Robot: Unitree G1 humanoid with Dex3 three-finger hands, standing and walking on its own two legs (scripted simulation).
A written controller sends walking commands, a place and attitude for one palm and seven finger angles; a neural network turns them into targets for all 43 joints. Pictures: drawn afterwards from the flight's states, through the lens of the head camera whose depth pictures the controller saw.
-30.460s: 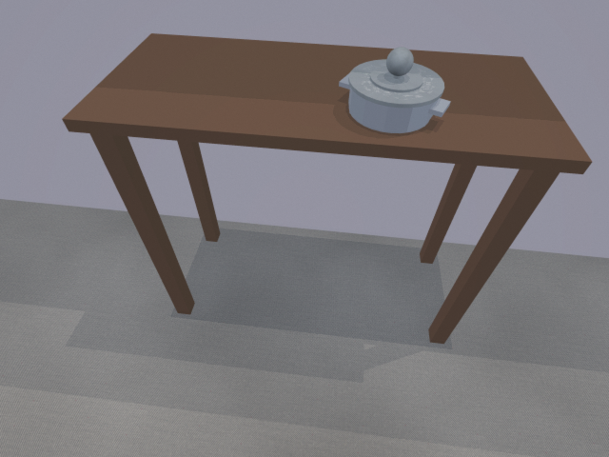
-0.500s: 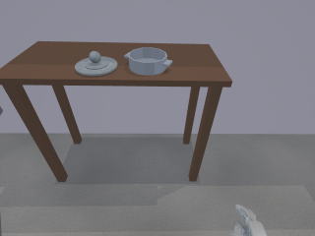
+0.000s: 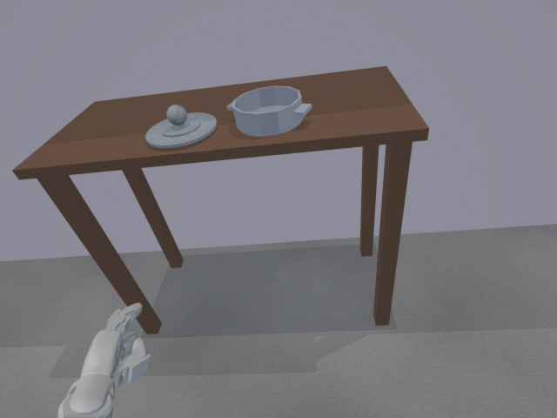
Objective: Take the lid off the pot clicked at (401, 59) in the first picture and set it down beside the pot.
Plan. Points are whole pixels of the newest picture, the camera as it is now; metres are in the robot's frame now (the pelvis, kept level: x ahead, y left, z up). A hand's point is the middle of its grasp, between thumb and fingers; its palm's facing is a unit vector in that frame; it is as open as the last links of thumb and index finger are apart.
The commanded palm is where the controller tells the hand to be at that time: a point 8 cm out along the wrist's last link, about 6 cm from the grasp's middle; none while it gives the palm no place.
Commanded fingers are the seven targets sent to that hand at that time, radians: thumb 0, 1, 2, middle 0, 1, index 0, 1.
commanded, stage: stop stepping back and stand still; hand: left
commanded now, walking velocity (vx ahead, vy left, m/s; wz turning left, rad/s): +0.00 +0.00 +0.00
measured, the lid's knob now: (176, 115) +0.82 +0.26 +0.15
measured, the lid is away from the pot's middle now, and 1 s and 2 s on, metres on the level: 0.24 0.24 0.24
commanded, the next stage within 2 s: let the arm hang, fingers relaxed in 0.74 s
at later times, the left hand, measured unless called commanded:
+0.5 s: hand out of the picture +0.06 +0.19 -0.13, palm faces +0.00 -0.96 -0.27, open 7.3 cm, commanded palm none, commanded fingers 0.00 0.90 0.90 -0.20 -0.30 -0.20 -0.30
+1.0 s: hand out of the picture +0.08 +0.19 -0.14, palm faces +0.01 -0.98 -0.20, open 7.3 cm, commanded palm none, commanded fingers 0.00 0.90 0.90 -0.20 -0.30 -0.20 -0.30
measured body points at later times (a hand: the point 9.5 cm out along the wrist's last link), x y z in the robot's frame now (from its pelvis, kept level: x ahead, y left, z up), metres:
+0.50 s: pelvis +0.05 +0.00 +0.03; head +0.08 -0.03 +0.48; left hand +0.06 +0.24 -0.11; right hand +0.02 -0.21 -0.14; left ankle +0.05 +0.14 -0.70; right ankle -0.01 -0.12 -0.70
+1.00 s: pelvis +0.06 +0.01 +0.04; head +0.07 +0.00 +0.48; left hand +0.08 +0.24 -0.12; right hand +0.06 -0.21 -0.13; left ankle +0.05 +0.14 -0.70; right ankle -0.01 -0.12 -0.70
